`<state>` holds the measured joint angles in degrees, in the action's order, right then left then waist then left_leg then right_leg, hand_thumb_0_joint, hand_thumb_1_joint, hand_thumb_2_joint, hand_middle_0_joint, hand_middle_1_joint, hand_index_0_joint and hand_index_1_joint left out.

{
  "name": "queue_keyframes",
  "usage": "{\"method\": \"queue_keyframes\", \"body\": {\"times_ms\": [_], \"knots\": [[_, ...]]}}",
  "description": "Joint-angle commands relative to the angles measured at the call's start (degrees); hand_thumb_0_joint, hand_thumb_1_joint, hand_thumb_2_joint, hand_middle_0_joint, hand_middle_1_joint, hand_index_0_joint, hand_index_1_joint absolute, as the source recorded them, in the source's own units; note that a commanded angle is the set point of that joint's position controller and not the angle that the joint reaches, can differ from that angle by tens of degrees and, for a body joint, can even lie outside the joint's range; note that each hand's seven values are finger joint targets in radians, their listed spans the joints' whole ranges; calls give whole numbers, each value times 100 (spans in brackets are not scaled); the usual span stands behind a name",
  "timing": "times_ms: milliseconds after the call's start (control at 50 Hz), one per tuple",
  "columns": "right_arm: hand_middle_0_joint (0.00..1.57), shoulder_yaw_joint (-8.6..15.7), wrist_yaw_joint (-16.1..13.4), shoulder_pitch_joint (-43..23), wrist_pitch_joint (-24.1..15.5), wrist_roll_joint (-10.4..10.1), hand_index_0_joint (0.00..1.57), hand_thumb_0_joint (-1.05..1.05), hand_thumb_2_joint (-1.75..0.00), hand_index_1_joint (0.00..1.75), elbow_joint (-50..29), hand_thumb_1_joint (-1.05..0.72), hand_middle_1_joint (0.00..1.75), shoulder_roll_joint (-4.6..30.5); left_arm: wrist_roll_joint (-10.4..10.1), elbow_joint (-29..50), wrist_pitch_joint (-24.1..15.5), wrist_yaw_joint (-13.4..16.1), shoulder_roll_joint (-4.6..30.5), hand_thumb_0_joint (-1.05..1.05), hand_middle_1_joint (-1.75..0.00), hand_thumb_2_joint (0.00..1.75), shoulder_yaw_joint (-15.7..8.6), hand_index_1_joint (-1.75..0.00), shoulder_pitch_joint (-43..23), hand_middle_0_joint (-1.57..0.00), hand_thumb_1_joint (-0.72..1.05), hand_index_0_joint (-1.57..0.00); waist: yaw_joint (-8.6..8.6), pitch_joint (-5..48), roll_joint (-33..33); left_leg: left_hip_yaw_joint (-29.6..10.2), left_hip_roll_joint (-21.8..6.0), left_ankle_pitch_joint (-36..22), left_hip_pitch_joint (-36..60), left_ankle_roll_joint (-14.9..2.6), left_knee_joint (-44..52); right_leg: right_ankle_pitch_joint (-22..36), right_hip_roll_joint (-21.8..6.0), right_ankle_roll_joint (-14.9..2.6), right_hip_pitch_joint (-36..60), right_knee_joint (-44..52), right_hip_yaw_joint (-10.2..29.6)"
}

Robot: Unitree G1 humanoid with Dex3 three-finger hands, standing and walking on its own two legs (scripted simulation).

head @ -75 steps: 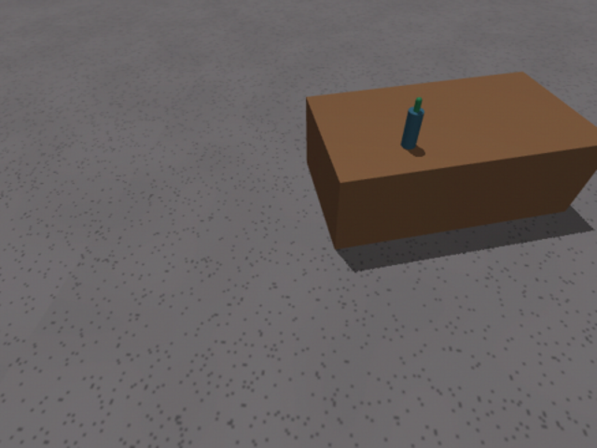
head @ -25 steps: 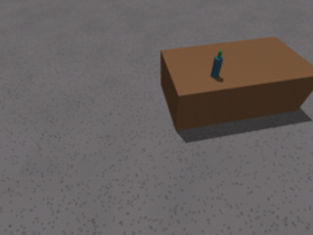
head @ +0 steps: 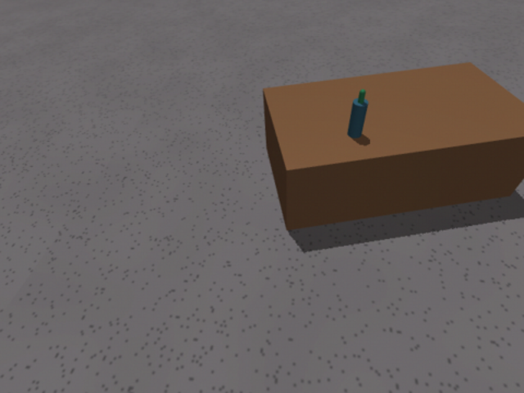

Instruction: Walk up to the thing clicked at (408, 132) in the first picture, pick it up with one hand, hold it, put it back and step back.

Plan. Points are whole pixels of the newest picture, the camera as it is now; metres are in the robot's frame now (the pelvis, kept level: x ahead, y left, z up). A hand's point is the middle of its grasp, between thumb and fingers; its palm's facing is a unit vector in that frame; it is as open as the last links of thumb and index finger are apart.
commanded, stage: walk up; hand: right
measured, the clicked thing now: (358, 113) +1.13 -0.34 -0.26
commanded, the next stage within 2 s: none
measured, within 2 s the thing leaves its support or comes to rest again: neither
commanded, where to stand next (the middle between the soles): +0.64 -0.20 m, yaw +8 degrees
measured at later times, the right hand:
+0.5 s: hand (469, 303) +0.29 -0.34 -0.10, palm faces -0.05 +0.89 -0.46, open 7.3 cm
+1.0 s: hand (483, 224) +0.48 -0.46 -0.12, palm faces -0.18 +0.90 -0.40, open 7.3 cm
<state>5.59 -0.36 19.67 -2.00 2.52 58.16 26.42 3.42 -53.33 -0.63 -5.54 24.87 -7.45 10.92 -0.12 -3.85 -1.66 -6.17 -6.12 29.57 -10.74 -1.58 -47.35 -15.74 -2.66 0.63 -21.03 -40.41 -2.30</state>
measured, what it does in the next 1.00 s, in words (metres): walks ahead: left foot, then right foot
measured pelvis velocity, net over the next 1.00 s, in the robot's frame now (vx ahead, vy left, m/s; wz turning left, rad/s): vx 0.37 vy -0.19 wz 0.08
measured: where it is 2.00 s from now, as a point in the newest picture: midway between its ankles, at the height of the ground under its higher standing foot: (344, 299)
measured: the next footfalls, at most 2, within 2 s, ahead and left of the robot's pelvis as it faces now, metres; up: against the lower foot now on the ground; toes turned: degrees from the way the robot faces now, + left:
left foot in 0.34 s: +0.26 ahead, +0.08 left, +0.00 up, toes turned +8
right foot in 0.70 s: +0.42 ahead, -0.28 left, +0.00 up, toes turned -1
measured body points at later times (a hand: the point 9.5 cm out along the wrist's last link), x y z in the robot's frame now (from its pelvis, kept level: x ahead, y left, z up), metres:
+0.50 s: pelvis +0.19 -0.06 +0.01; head +0.20 -0.03 +0.46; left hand +0.21 +0.26 -0.12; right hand +0.29 -0.38 -0.07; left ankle +0.22 +0.07 -0.71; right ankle +0.16 -0.18 -0.65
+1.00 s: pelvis +0.37 -0.19 +0.02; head +0.39 -0.19 +0.46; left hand +0.36 +0.13 -0.09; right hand +0.49 -0.50 -0.09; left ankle +0.43 -0.06 -0.67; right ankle +0.38 -0.28 -0.71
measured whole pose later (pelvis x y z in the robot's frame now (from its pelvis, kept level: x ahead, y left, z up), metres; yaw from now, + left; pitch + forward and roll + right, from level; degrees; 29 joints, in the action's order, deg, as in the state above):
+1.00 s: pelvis +0.37 -0.19 +0.02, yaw +5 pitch -1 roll +0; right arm 2.5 1.3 16.9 -4.4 0.9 49.8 24.5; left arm 1.3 -47.9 -2.4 -3.6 23.0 -3.7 21.2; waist 3.6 -3.6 -0.4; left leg 2.7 -3.2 19.5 -30.7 -1.6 -53.7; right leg -18.8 -0.7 -3.1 -13.6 -33.7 -6.4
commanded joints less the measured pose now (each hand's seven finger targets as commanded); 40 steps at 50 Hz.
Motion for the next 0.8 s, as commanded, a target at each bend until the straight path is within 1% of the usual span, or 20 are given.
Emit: {"method": "queue_keyframes", "body": {"times_ms": [0,40,60,140,220,260,300,320,340,360,380,440,500,620,680,700,720,740,760,780], "knots": [[20,198,-40,-516,-269,-140,20,0,-90,30,-838,-90,30,1224,-129,669,-146,145,1993,0,-30,90,-412,-30,176,-20,90,-20,431,-348,1352,127,207,-104,-2702,-121,-2286,-3427,-2027,-1477,980,3385,3852],[20,185,32,-109,-267,-232,20,0,-90,30,-573,-90,30,1148,-184,707,-201,194,1484,0,-30,90,-252,-30,-84,-20,90,-20,97,-530,914,62,61,-698,-2196,-146,-1991,-2323,-1315,-1116,536,3004,2335],[20,165,68,121,-268,-241,20,0,-90,30,-530,-90,30,1048,-188,706,-221,198,1390,0,-30,90,-221,-30,-84,-20,90,-20,40,-451,1024,192,55,-863,-2010,-143,-1717,-1923,-1147,-1106,530,2917,1903],[20,158,192,-125,-283,-186,20,0,-90,30,-794,-90,30,902,-200,809,-309,202,1288,0,-30,90,-164,-30,227,-20,90,-20,162,-440,766,458,55,-917,-1985,40,-398,-995,-1088,-1401,763,2824,1285],[20,130,201,-602,-358,-178,20,0,-90,30,-1146,-90,30,785,-168,937,-303,168,1300,0,-30,90,-139,-30,633,-20,90,-20,388,-203,603,789,130,-1236,-1673,88,696,271,-1150,-1367,1150,2433,972],[20,148,158,-362,-415,-185,20,0,-90,30,-1176,-90,30,710,-172,1055,-267,163,1311,0,-30,90,-109,-30,465,-20,90,-20,149,8,437,917,236,-1690,-896,19,1286,948,-1133,-1275,930,1920,684],[20,255,60,353,-469,-187,20,0,-90,30,-980,-90,30,827,-199,1173,-222,164,1136,0,-30,90,-16,-30,475,-20,90,-20,-263,484,-124,1230,629,-2188,749,-122,1884,1849,-608,-966,388,480,5],[20,375,-23,1055,-493,-108,20,0,-90,30,-868,-90,30,1146,-191,1228,-229,175,827,0,-30,90,80,-30,650,-20,90,-20,-582,957,-875,422,133,-1755,1690,-372,2099,1421,-263,-732,-204,-1006,-179],[20,492,-94,1167,-510,-25,20,0,-90,30,-1002,-90,30,1683,-203,1292,-214,170,418,0,-30,90,135,-30,1039,-20,90,-20,-420,1186,-1862,-2067,-1320,-1170,2617,-873,2362,-1395,396,-414,-1735,-2146,-262],[20,537,-139,980,-489,-150,20,0,-90,30,-1217,-90,30,1798,-155,1217,-121,205,1068,0,-30,90,-26,-30,992,-20,90,-20,-456,1246,-890,-3553,-1975,131,2301,-1423,3032,-1748,323,-372,-2003,-2634,441],[20,575,-145,684,-475,-266,20,0,-90,30,-1272,-90,30,1845,-136,1167,-69,237,1436,0,-30,90,-102,-30,912,-20,90,-20,-351,872,-656,-3503,-2201,198,1937,-1672,3066,-1570,-114,-347,-2025,-2974,833],[20,327,-154,266,-489,-254,20,0,-90,30,-1419,-90,30,1313,-175,1035,-93,194,1226,0,-30,90,-117,-30,715,-20,90,-20,-165,111,-85,-1467,-1404,-1786,632,-1304,2853,-870,-313,-203,-1678,-2788,936],[20,271,-98,-121,-545,-242,20,0,-90,30,-1457,-90,30,1368,-199,997,-31,63,1011,0,-30,90,-75,-30,890,-20,90,-20,89,-286,-433,-229,-1014,-1936,-652,-1154,2865,-566,-494,-94,-929,-1756,618],[20,333,-4,-519,-559,-173,20,0,-90,30,-1510,-90,30,1661,-197,950,-65,-72,990,0,-30,90,-176,-30,788,-20,90,-20,287,115,-985,261,-739,-438,-1369,-869,2599,253,-310,-175,572,-67,-89],[20,210,-30,-361,-418,-116,20,0,-90,30,-1457,-90,30,1277,-111,637,-100,-3,1318,0,-30,90,-354,-30,1481,-20,90,-20,677,450,318,611,-357,283,-2206,-595,852,-316,74,-209,1894,25,-292],[20,76,-37,-222,-392,-117,20,0,-90,30,-1463,-90,30,891,-64,589,-158,53,1665,0,-30,90,-472,-30,1840,-20,90,-20,944,408,1739,1091,166,-72,-2796,-422,-931,-1580,-269,-370,2237,1029,577],[20,-61,-66,-214,-393,-225,20,0,-90,30,-1607,-90,30,574,-80,778,-242,123,2013,0,-30,90,-474,-30,1853,-20,90,-20,935,201,2715,956,853,413,-3632,-115,-2264,-2523,-1607,-914,1916,2523,3225],[20,90,-129,-231,-358,-201,20,0,-90,30,-1536,-90,30,1074,-160,933,-244,149,2119,0,-30,90,-429,-30,1344,-20,90,-20,696,48,2120,436,557,310,-3441,-80,-2673,-2587,-2036,-1393,1515,2927,4051],[20,138,-145,-177,-370,-190,20,0,-90,30,-1414,-90,30,1252,-220,1070,-227,176,2133,0,-30,90,-409,-30,971,-20,90,-20,507,-199,1837,281,245,93,-3302,-84,-2678,-2437,-2130,-1541,972,2968,4109],[20,132,-110,-155,-387,-263,20,0,-90,30,-1265,-90,30,1305,-267,1101,-238,207,1878,0,-30,90,-342,-30,835,-20,90,-20,386,-255,1288,174,95,-254,-3095,-77,-2500,-1973,-1875,-1524,806,2732,3323]]}}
